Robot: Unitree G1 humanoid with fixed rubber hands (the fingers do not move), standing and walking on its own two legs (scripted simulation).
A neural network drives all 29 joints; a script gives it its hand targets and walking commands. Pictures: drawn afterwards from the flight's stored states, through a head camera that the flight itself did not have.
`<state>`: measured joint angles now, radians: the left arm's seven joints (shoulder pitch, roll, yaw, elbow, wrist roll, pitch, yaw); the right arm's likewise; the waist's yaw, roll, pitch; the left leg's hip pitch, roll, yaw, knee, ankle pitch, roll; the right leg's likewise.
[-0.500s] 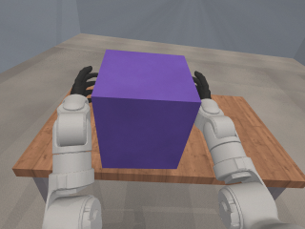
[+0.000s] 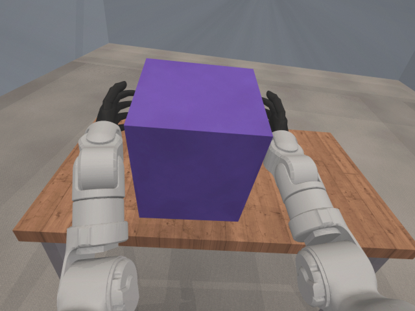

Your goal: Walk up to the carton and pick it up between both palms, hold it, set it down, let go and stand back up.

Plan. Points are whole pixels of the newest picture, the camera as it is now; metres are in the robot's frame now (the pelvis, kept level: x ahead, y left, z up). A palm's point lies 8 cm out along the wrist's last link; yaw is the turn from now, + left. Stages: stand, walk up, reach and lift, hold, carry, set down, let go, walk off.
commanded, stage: set down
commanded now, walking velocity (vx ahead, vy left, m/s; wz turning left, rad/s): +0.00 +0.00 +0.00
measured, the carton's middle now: (195, 144) +0.40 +0.01 +0.19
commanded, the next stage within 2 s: none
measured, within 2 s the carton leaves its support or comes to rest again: neither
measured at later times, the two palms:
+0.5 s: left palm (124, 143) +0.39 +0.15 +0.19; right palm (275, 143) +0.39 -0.16 +0.20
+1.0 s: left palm (131, 152) +0.41 +0.14 +0.16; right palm (271, 151) +0.41 -0.16 +0.17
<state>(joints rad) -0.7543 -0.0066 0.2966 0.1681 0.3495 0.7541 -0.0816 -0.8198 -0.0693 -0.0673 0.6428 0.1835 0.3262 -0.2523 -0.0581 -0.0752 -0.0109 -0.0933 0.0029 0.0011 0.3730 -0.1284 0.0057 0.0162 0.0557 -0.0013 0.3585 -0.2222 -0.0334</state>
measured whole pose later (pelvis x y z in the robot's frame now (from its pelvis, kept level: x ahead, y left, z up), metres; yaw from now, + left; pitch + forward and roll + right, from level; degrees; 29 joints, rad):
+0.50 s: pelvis +0.01 -0.01 +0.00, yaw +0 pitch -11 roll +0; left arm -0.69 -0.03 0.32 0.26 0.39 0.57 -0.12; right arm -0.77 -0.05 -0.08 0.71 0.12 0.06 -0.23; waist -0.06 -0.08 0.10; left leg -0.04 0.00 0.00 0.37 -0.15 0.01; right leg 0.07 0.06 0.00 0.36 -0.24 -0.03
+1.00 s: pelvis +0.02 -0.01 +0.00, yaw +0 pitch -7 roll +0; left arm -0.69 -0.03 0.31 0.42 0.36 0.41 -0.06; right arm -0.77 -0.05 -0.13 0.83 0.09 -0.05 -0.19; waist -0.04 -0.08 0.08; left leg -0.10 0.00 0.00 0.37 -0.15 0.00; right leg 0.00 0.06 0.00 0.36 -0.25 -0.03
